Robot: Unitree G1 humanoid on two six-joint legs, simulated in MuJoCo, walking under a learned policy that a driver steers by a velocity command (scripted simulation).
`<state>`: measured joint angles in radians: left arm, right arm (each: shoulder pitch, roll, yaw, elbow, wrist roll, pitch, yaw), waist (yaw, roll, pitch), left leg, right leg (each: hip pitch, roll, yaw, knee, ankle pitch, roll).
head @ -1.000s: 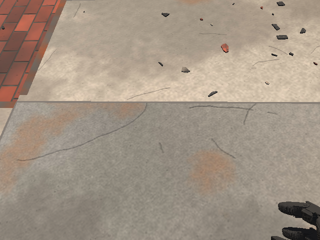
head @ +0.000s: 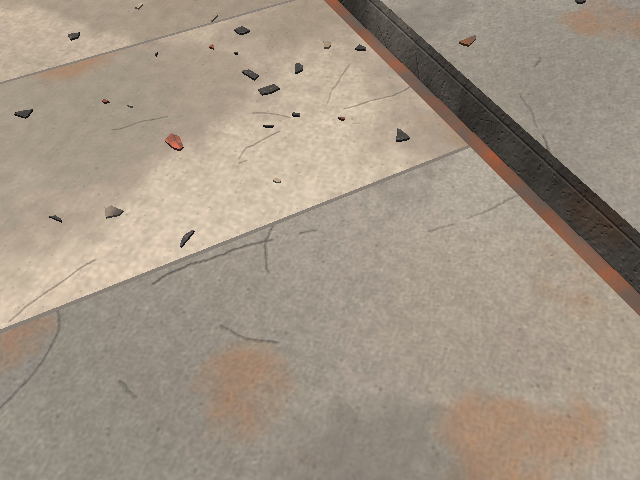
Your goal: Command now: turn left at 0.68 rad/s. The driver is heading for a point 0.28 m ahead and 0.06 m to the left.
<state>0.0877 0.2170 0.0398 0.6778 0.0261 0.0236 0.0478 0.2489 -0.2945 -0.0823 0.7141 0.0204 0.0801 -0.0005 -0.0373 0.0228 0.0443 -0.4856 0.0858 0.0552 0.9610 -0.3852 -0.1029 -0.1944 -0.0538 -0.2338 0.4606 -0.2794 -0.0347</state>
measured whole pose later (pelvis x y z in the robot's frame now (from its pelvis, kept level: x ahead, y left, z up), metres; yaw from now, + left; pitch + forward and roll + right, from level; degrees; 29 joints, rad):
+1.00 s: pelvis +0.06 +0.03 +0.00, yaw +6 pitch +0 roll +0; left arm 0.10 0.22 0.02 0.77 0.01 0.01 0.01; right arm 0.15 -0.29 -0.06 0.79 0.01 0.04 -0.03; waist -0.02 0.03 0.04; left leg -0.28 0.06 -0.02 0.63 -0.36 -0.10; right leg -0.21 0.03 0.00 0.48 -0.27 -0.04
